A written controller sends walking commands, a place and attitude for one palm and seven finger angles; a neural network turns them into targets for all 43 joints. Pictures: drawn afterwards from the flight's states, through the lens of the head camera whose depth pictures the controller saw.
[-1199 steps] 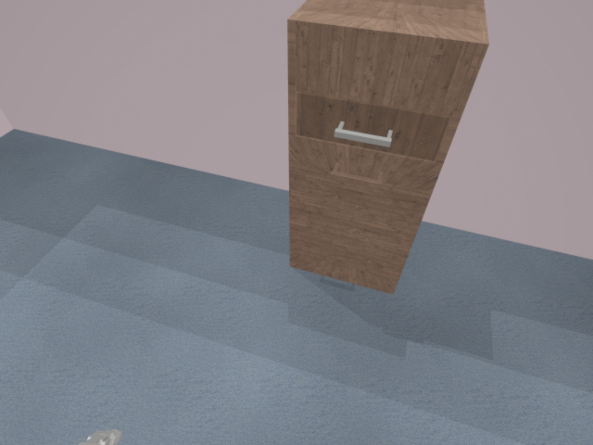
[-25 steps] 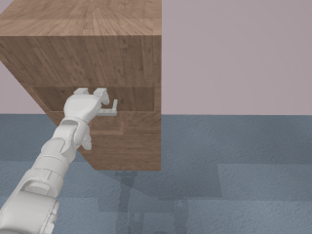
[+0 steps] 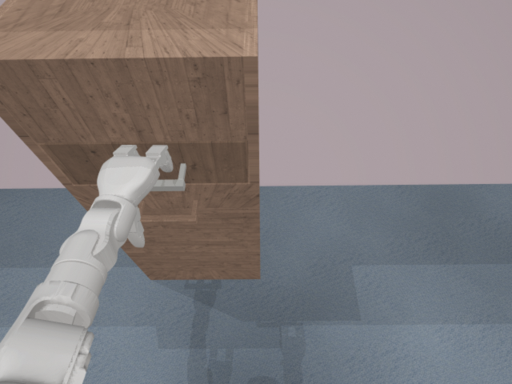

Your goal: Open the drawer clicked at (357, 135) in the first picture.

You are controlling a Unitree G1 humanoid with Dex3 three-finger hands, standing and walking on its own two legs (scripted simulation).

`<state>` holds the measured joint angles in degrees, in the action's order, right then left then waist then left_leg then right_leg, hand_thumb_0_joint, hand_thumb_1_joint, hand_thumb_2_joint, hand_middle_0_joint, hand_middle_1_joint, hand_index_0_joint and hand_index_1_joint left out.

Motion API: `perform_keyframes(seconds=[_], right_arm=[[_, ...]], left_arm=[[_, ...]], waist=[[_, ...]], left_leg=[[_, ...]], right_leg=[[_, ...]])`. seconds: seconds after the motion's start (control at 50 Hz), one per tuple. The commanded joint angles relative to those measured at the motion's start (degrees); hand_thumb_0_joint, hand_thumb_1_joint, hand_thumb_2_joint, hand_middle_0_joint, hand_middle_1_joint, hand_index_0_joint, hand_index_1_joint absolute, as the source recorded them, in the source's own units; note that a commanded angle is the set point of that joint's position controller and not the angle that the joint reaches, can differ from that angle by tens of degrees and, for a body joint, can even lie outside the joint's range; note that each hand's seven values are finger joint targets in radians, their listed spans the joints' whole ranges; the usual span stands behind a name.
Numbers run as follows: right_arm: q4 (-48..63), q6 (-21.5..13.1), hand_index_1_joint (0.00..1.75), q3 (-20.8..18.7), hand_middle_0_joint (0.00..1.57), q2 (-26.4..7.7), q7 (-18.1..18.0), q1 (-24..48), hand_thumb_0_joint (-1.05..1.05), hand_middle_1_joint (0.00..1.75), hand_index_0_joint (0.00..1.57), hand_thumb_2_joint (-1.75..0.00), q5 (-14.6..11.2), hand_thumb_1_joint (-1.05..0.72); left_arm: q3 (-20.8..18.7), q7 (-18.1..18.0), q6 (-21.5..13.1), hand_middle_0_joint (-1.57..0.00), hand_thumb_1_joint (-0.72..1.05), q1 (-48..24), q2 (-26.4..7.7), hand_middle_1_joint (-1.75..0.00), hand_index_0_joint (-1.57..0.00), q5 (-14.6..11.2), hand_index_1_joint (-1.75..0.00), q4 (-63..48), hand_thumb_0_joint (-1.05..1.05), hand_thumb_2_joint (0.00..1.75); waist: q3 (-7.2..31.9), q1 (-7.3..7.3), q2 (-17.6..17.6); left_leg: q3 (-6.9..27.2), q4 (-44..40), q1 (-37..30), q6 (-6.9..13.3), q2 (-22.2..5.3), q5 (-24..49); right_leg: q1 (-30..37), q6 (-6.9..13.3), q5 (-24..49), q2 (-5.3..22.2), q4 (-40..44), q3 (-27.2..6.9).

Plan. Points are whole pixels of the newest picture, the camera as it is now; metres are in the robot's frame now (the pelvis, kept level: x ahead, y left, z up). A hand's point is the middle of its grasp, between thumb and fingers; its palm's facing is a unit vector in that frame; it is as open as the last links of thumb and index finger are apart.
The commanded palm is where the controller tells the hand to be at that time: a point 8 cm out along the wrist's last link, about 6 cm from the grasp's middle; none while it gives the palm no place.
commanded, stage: move the hooked fingers above the handle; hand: left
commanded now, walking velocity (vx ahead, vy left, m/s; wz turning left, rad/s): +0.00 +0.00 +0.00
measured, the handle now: (149, 177) +0.49 +0.23 -0.03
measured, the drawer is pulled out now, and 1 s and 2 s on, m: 0.00 0.00 0.00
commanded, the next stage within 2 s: lower the fingers behind the handle in 0.28 s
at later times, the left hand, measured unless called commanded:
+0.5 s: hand (152, 186) +0.44 +0.19 +0.02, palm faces +0.00 -0.06 -1.00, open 13.9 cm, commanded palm +0.41 +0.21 +0.07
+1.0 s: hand (145, 198) +0.44 +0.22 -0.02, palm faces -0.04 +0.00 -1.00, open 13.9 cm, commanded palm +0.42 +0.21 +0.04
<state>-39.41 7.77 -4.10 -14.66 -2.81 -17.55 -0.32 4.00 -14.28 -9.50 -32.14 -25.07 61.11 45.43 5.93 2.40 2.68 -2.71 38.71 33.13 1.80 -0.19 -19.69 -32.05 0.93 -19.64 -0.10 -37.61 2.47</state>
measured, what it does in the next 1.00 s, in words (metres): stands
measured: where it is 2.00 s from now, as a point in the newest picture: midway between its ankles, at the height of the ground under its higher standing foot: outside the picture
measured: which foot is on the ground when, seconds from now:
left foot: down 0.00-1.00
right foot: down 0.00-1.00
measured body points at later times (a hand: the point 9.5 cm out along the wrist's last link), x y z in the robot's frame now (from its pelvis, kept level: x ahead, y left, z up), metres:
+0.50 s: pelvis +0.00 +0.00 +0.00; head +0.08 -0.01 +0.44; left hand +0.43 +0.19 +0.07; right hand +0.06 -0.27 -0.14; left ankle -0.02 +0.10 -0.72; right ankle -0.02 -0.11 -0.72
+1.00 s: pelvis +0.00 +0.00 -0.01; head +0.09 -0.02 +0.42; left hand +0.43 +0.22 +0.03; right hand +0.04 -0.28 -0.15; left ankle -0.02 +0.10 -0.72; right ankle -0.02 -0.11 -0.72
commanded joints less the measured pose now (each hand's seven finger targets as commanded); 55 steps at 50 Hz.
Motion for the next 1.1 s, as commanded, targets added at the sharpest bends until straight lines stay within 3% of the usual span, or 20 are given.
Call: perform_keyframes(seconds=[0.0,0.08,0.14,0.2,0.26,0.3,0.36,0.4,0.48,0.54,0.6,0.66,0.72,0.74,0.84,0.86,0.96,0.98,1.02,1.08], right_arm=[[2.91,-1.35,0.30,-2.58,0.20,-7.70,0.16,-3.27,0.00,0.30,0.20,-0.90,0.90,-0.90],[2.84,-1.33,0.30,-2.19,0.20,-8.04,1.45,-2.52,0.00,0.30,0.20,-0.90,0.34,-0.90],[3.63,-0.67,0.30,-2.13,0.20,-8.70,1.42,-2.87,0.00,0.30,0.20,-0.90,-0.06,-0.90],[4.76,-0.49,0.30,-2.54,0.20,-8.60,0.91,-2.93,0.00,0.30,0.20,-0.90,-0.18,-0.90],[5.69,-0.66,0.30,-2.64,0.20,-8.28,0.15,-2.35,0.00,0.30,0.20,-0.90,0.13,-0.90],[5.45,-0.68,0.30,-2.43,0.20,-8.02,-0.29,-2.52,0.00,0.30,0.20,-0.90,0.38,-0.90],[4.42,-0.58,0.30,-2.24,0.20,-7.65,-0.20,-2.88,0.00,0.30,0.20,-0.90,0.54,-0.90],[3.67,-0.60,0.30,-1.94,0.20,-7.72,0.31,-2.56,0.00,0.30,0.20,-0.90,0.91,-0.90],[3.61,-1.09,0.30,-1.91,0.20,-7.50,1.46,-1.91,0.00,0.30,0.20,-0.90,0.85,-0.90],[3.67,-1.11,0.30,-2.30,0.20,-7.94,1.53,-3.16,0.00,0.30,0.20,-0.90,0.34,-0.90],[3.71,-1.21,0.30,-3.13,0.20,-8.01,1.19,-3.90,0.00,0.30,0.20,-0.90,0.33,-0.90],[3.62,-1.23,0.30,-3.13,0.20,-8.17,0.17,-4.24,0.00,0.30,0.20,-0.90,0.65,-0.90],[2.90,-1.08,0.30,-2.64,0.20,-7.85,-0.55,-4.48,0.00,0.30,0.20,-0.90,0.94,-0.90],[2.68,-0.99,0.30,-2.42,0.20,-7.80,-0.46,-4.35,0.00,0.30,0.20,-0.90,0.96,-0.90],[2.89,-0.96,0.30,-2.05,0.20,-7.55,0.94,-3.50,0.00,0.30,0.20,-0.90,1.55,-0.90],[3.22,-1.04,0.30,-2.20,0.20,-7.35,1.23,-3.42,0.00,0.30,0.20,-0.90,1.67,-0.90],[3.35,-1.12,0.30,-2.95,0.20,-7.85,1.86,-4.62,0.00,0.30,0.20,-0.90,0.94,-0.90],[3.30,-1.14,0.30,-3.04,0.20,-7.96,1.70,-4.97,0.00,0.30,0.20,-0.90,0.80,-0.90],[2.64,-1.36,0.30,-3.30,0.20,-8.15,1.07,-5.55,0.00,0.30,0.20,-0.90,0.75,-0.90],[2.01,-1.76,0.30,-3.20,0.20,-8.05,-0.12,-5.70,0.00,0.30,0.20,-0.90,1.00,-0.90]], left_arm=[[-10.49,-8.33,0.02,-0.30,-0.50,-27.80,-17.56,-1.20,-0.30,0.57,-1.20,-11.38,0.00,0.30],[-6.84,-9.92,7.69,-0.30,-0.50,-26.23,-13.69,-1.20,-0.30,0.43,-1.20,-2.41,0.00,0.30],[-5.38,-6.90,11.59,-0.30,-0.50,-25.01,-13.73,-1.20,-0.30,0.21,-1.20,0.76,0.00,0.30],[-0.21,-2.15,10.43,-0.30,-0.50,-25.53,-7.65,-1.20,-0.30,-1.46,-1.20,-2.97,0.00,0.30],[-0.02,0.73,5.43,-0.30,-0.50,-24.93,-7.49,-1.20,-0.30,-3.06,-1.20,-10.79,0.00,0.30],[-2.05,0.49,2.06,-0.30,-0.50,-26.38,-9.92,-1.20,-0.30,-2.89,-1.20,-13.44,0.00,0.30],[-7.96,-3.90,-0.04,-0.30,-0.50,-26.37,-15.15,-1.20,-0.30,-0.23,-1.20,-12.15,0.00,0.30],[-10.90,-7.51,1.13,-0.30,-0.50,-25.44,-17.45,-1.20,-0.30,1.07,-1.20,-9.84,0.00,0.30],[-7.73,-11.64,7.65,-0.30,-0.50,-23.86,-13.24,-1.20,-0.30,1.87,-1.20,-3.35,0.00,0.30],[-4.37,-10.16,11.58,-0.30,-0.50,-25.37,-10.67,-1.20,-0.30,1.76,-1.20,-0.16,0.00,0.30],[0.77,-6.27,10.84,-0.30,-0.50,-29.17,-4.80,-1.20,-0.30,-0.25,-1.20,-3.62,0.00,0.30],[-0.53,-3.25,6.56,-0.30,-0.50,-28.32,-6.88,-1.20,-0.30,-1.49,-1.20,-6.93,0.00,0.30],[-3.19,-3.80,2.26,-0.30,-0.50,-28.42,-10.12,-1.20,-0.30,-0.11,-1.20,-6.59,0.00,0.30],[-6.11,-4.88,1.61,-0.30,-0.50,-25.43,-12.63,-1.20,-0.30,0.67,-1.20,-4.89,0.00,0.30],[-10.89,-11.55,3.51,-0.30,-0.50,-22.68,-16.38,-1.20,-0.30,2.65,-1.20,-2.76,0.00,0.30],[-10.26,-12.44,4.68,-0.30,-0.50,-21.13,-15.12,-1.20,-0.30,2.72,-1.20,-2.30,0.00,0.30],[-5.89,-11.79,9.94,-0.30,-0.50,-21.80,-11.03,-1.20,-0.30,2.47,-1.20,0.35,0.00,0.30],[-4.23,-10.81,10.06,-0.30,-0.50,-23.32,-9.45,-1.20,-0.30,1.75,-1.20,-0.10,0.00,0.30],[-2.36,-8.76,8.62,-0.30,-0.50,-27.51,-8.26,-1.20,-0.30,0.67,-1.20,-1.94,0.00,0.30],[-2.27,-6.78,4.85,-0.30,-0.50,-29.41,-9.14,-1.20,-0.30,0.31,-1.20,-3.77,0.00,0.30]], waist=[[23.14,0.21,2.41],[20.73,0.66,0.24],[23.81,0.68,-2.70],[24.99,2.37,-4.37],[24.40,2.02,-2.31],[21.99,1.79,-1.16],[19.09,0.40,0.38],[18.79,-0.78,0.78],[20.09,-0.19,0.10],[23.99,1.04,-1.94],[27.22,3.62,-2.58],[26.67,3.35,-2.22],[21.77,3.08,-1.67],[20.08,1.79,-1.56],[22.99,-0.50,0.53],[24.39,-0.84,0.81],[27.05,1.16,-1.16],[27.64,2.27,-2.50],[26.69,4.24,-3.01],[25.51,4.91,-1.99]], left_leg=[[2.91,-0.18,-14.64,0.00,1.18,26.76],[1.51,-1.20,-10.75,-0.12,1.22,22.30],[0.55,-1.48,-10.81,0.31,1.22,23.11],[0.94,-1.42,-13.83,0.88,0.97,25.13],[1.64,-1.64,-16.76,1.18,0.95,26.04],[2.22,-1.66,-16.48,1.07,0.91,26.05],[2.61,-1.50,-14.05,0.58,0.87,25.10],[2.37,-1.26,-11.11,0.25,1.12,24.47],[0.95,-0.72,-8.74,-0.09,1.27,21.33],[0.53,-0.46,-9.56,0.14,1.16,22.15],[1.29,0.50,-14.53,0.60,0.78,25.12],[1.78,0.99,-15.73,1.02,0.92,25.95],[2.10,1.39,-11.75,1.10,1.24,23.12],[2.04,1.54,-9.73,0.98,1.27,22.51],[1.01,3.41,-4.50,0.42,1.65,22.56],[0.57,3.78,-4.39,0.33,1.78,23.41],[-0.04,4.26,-5.40,0.45,1.48,23.69],[0.12,4.16,-6.19,0.67,1.36,22.99],[0.73,4.29,-7.41,1.01,1.20,22.07],[1.56,4.81,-8.07,1.31,1.29,19.83]], right_leg=[[4.44,1.97,20.51,-2.54,0.41,-1.16],[4.57,1.67,18.98,-2.55,0.91,-0.55],[8.80,1.16,22.58,-2.31,1.78,-1.38],[10.13,0.86,24.89,-2.10,2.95,-1.70],[9.45,0.79,23.85,-2.05,3.43,-2.01],[8.04,1.11,22.73,-2.00,3.39,-1.98],[5.11,1.66,20.24,-2.22,1.90,-1.40],[5.05,2.08,19.95,-2.37,0.76,-1.16],[4.31,1.91,18.78,-2.55,0.20,-0.89],[6.55,1.40,21.34,-2.54,0.49,-1.26],[6.43,0.94,23.51,-2.43,1.43,-1.67],[6.27,0.76,24.01,-2.28,1.50,-2.07],[3.68,1.09,22.15,-2.11,0.80,-2.13],[3.12,1.41,21.39,-2.17,0.15,-1.97],[3.27,1.81,22.64,-2.36,-3.34,-1.92],[4.07,1.76,23.92,-2.40,-3.62,-1.95],[5.41,1.13,26.24,-2.60,-2.91,-2.09],[5.56,0.87,25.95,-2.58,-2.28,-2.13],[4.35,0.52,25.22,-2.40,-1.46,-2.42],[1.61,0.62,21.67,-2.29,-1.43,-2.60]])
